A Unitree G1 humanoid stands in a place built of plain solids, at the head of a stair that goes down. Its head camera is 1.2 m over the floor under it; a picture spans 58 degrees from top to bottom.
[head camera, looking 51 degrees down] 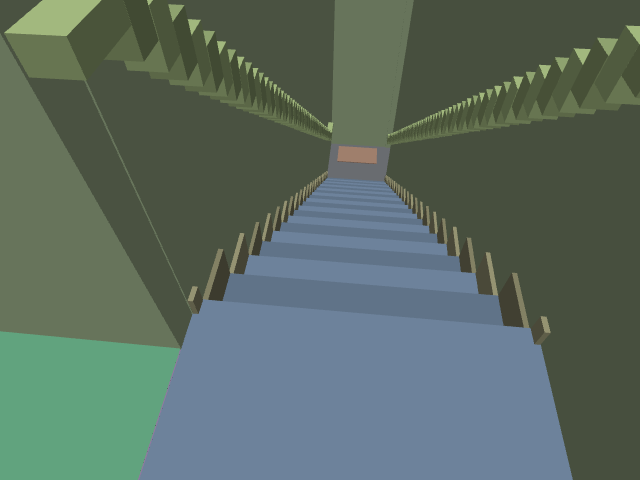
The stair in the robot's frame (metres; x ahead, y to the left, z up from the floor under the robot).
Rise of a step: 0.19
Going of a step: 0.24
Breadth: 1.07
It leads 6 degrees to the right of straight ahead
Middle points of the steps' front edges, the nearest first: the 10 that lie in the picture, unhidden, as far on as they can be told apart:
0.68 -0.13 0.00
0.91 -0.16 -0.19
1.15 -0.18 -0.39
1.39 -0.21 -0.58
1.62 -0.23 -0.77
1.86 -0.25 -0.97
2.10 -0.28 -1.16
2.33 -0.30 -1.36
2.57 -0.32 -1.55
2.81 -0.35 -1.74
